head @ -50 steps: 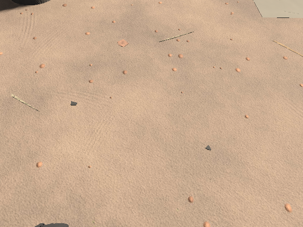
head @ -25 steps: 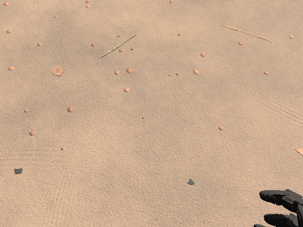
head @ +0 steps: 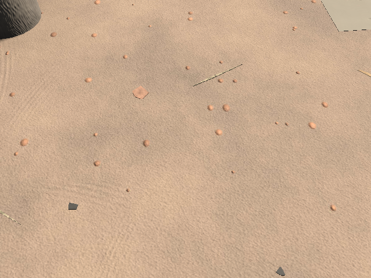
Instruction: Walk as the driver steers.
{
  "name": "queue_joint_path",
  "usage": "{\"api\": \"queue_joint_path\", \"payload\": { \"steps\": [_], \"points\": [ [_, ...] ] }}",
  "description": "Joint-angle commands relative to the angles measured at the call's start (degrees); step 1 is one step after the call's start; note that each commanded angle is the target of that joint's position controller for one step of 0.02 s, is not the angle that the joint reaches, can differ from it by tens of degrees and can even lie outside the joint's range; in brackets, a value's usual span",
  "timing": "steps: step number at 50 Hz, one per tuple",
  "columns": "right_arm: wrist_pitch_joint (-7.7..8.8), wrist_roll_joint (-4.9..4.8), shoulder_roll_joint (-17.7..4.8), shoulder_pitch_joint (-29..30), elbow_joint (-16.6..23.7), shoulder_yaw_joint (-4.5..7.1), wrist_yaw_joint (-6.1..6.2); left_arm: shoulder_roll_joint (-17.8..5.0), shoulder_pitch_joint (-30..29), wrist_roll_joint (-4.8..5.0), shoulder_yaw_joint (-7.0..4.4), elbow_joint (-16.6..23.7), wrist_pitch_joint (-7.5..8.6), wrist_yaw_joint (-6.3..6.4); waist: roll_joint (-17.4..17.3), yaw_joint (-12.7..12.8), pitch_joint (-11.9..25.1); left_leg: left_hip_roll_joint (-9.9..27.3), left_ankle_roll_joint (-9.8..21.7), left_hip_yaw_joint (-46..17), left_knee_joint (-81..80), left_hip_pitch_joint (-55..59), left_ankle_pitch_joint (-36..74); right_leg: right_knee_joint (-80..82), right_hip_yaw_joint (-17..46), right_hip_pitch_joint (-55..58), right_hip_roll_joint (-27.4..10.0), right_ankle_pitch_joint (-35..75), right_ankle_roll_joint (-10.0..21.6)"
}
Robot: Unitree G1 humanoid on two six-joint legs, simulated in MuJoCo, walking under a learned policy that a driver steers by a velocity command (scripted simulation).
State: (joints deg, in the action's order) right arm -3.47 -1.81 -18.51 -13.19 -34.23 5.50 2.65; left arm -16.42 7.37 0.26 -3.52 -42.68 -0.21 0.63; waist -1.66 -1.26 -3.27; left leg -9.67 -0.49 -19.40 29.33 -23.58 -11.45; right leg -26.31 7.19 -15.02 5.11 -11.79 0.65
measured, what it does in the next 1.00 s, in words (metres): walks ahead: left foot, then right foot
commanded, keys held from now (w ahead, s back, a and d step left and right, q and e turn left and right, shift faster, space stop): w+q+shift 0.18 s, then w+shift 0.04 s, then w+e+shift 0.78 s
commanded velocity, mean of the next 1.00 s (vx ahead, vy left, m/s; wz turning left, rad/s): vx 0.77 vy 0.00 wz -0.18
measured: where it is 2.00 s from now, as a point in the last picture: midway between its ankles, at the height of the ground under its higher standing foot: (188, 150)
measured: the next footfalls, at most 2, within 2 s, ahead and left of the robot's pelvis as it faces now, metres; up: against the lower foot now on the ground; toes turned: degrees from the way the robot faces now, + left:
left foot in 0.48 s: +0.22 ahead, +0.28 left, +0.00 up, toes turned +11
right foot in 0.94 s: +0.66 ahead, +0.08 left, +0.00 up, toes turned -15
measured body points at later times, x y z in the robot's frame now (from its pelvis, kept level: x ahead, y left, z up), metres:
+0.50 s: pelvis +0.15 +0.11 -0.02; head +0.19 +0.11 +0.43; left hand +0.02 +0.36 -0.14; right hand +0.46 -0.04 -0.06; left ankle +0.19 +0.27 -0.74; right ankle +0.01 -0.11 -0.72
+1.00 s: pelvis +0.51 +0.13 -0.05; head +0.54 +0.12 +0.40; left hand +0.73 +0.38 -0.13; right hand +0.53 -0.15 -0.17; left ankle +0.28 +0.31 -0.60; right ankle +0.62 +0.09 -0.74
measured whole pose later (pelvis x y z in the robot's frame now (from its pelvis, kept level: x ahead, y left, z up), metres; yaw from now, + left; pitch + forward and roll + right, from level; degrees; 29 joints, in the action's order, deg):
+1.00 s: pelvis +0.51 +0.13 -0.05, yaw -14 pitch -1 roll +2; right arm 5.6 -0.8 -15.9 -17.6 -44.5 2.4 0.2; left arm -19.0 11.1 1.9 -4.4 -36.3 1.2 -3.0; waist 0.6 0.9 -4.4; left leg 0.8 -0.7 3.8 71.8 -1.3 -23.8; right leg -47.2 -6.3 -31.8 4.8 -16.8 10.6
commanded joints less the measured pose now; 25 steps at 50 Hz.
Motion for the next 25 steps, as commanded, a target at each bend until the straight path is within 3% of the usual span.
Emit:
{"api": "queue_joint_path", "payload": {
  "steps": [1, 2, 3, 4, 5, 9, 13, 15, 17, 19, 21, 22, 23, 24, 25],
  "points": [
    [1.58, 0.18, -9.0, -0.5, 5.6, 2.68, -0.46, -11.1, 0.5, -3.69, -3.07, 3.9, 1.13, 0.31, 14.2, 0.7, 7.3, 3.8, -1.2, 5.7, 22.0, -14.9, -18.0, 14.8, 23.8, 10.2, -26.6, -6.5, 13.1],
    [1.63, 0.33, -10.9, -0.6, 4.8, 3.17, -0.79, -8.7, -2.4, -2.64, -2.42, 5.0, 1.54, 0.99, 11.9, -0.2, 5.7, 6.3, -1.4, 7.9, 26.5, -17.1, -12.4, 15.0, 19.3, 9.9, -24.5, -13.6, 10.9],
    [1.47, 0.91, -10.0, -1.7, 3.7, 2.92, -0.92, -7.8, -3.0, -0.93, -2.13, 5.4, 1.94, 1.64, 11.1, 0.0, 5.2, 6.9, -1.6, 9.1, 30.2, -18.8, -8.4, 15.2, 15.7, 11.2, -21.6, -17.5, 8.2],
    [1.53, 1.29, -8.7, -2.2, 3.3, 2.48, -1.19, -7.9, -1.7, 0.23, -1.99, 5.1, 2.31, 2.14, 10.2, 0.6, 4.9, 8.2, -1.8, 10.3, 35.3, -22.4, -6.0, 15.2, 14.2, 14.0, -21.2, -18.9, 6.9],
    [1.9, 1.06, -7.1, -1.8, 3.4, 1.76, -1.79, -7.9, 0.5, 0.45, -1.69, 4.8, 2.69, 2.37, 8.9, 1.8, 3.7, 9.7, -2.0, 11.9, 39.1, -25.5, -4.7, 15.7, 11.8, 15.4, -20.9, -17.9, 6.6],
    [3.63, 0.04, -5.2, 4.0, 6.5, 0.42, -2.64, -8.7, 9.2, -1.01, -1.47, 3.2, 4.21, 1.45, 8.0, 6.6, 0.4, 14.3, -3.2, 16.0, 42.9, -33.4, -1.1, 17.0, 5.7, 18.8, -20.2, -18.2, 6.7],
    [5.02, -0.6, -2.0, 5.6, 7.4, -1.15, -2.68, -8.6, 14.0, -1.56, -1.22, 1.3, 5.19, -0.02, 6.5, 6.7, -3.4, 13.9, -3.2, 12.2, 35.0, -31.2, 3.2, 20.4, 5.4, 14.0, -21.1, -17.5, 10.3],
    [5.85, -0.37, -1.7, 7.6, 7.9, -1.79, -3.34, -9.0, 13.4, -0.71, -1.12, 0.8, 4.91, -0.27, 6.9, 5.4, -5.0, 14.7, -2.7, 14.5, 26.6, -28.0, 5.0, 22.1, 3.4, 11.8, -21.2, -13.7, 11.3],
    [6.98, -0.02, -1.1, 10.9, 8.4, -2.55, -4.21, -9.8, 13.3, 0.42, -1.1, 0.5, 4.71, -0.37, 7.3, 5.8, -5.9, 15.6, -2.4, 18.5, 18.5, -21.2, 6.0, 22.9, 1.5, 8.0, -20.5, -9.4, 11.3],
    [8.02, -0.54, -1.2, 12.6, 8.7, -2.84, -5.11, -11.1, 14.1, 1.27, -1.34, 0.1, 4.89, -0.61, 8.2, 5.6, -6.0, 14.2, -1.9, 19.2, 11.5, -12.1, 3.8, 22.7, 0.5, 4.8, -20.5, -7.0, 10.8],
    [8.79, -0.99, -3.1, 11.8, 8.6, -2.31, -5.66, -12.4, 15.8, 1.78, -1.66, -1.1, 4.69, -0.93, 9.7, 4.1, -5.3, 12.5, -0.9, 19.0, 5.5, -4.9, -0.4, 20.7, 1.7, 5.8, -21.8, -6.2, 10.6],
    [9.02, -1.35, -4.5, 8.8, 7.9, -1.65, -5.6, -12.6, 16.0, 1.63, -1.59, -1.6, 4.5, -1.05, 10.2, 1.5, -3.9, 11.6, 0.2, 19.3, 2.9, 1.2, -1.9, 17.5, 1.7, 5.4, -22.1, -2.3, 10.1],
    [9.02, -1.57, -6.9, 0.9, 5.6, -0.15, -5.09, -11.8, 15.4, 1.11, -1.08, -1.8, 4.48, -1.14, 9.0, -3.7, 0.7, 9.9, 1.7, 20.1, 1.1, 13.1, -1.5, 7.6, -0.8, 3.0, -20.0, 9.2, 8.8],
    [8.69, -1.16, -9.8, -10.8, 2.7, 1.45, -4.1, -9.2, 14.4, 0.25, -0.09, -1.1, 5.07, -1.24, 6.9, -10.3, 9.3, 13.2, 2.8, 17.1, 3.9, 31.9, -1.6, -9.8, -4.6, -6.5, -15.9, 13.2, 6.3],
    [8.01, 0.99, -15.8, -20.2, 1.0, 2.44, -2.88, -0.6, 16.0, -1.36, 2.08, 1.9, 5.97, -1.4, -11.2, -10.5, 20.4, 28.2, 5.0, -2.6, 1.2, 50.5, -16.4, -35.5, -6.0, -23.7, -9.6, -14.4, 3.2]
  ]
}}
Keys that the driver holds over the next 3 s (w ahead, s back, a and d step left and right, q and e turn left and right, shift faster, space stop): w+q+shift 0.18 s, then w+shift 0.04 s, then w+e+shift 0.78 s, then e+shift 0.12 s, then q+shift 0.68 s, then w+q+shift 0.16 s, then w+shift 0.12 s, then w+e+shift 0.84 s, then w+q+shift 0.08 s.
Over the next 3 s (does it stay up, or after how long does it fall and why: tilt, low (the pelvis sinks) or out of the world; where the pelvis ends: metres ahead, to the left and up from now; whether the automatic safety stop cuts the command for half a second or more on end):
stays up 1.59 0.04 -0.01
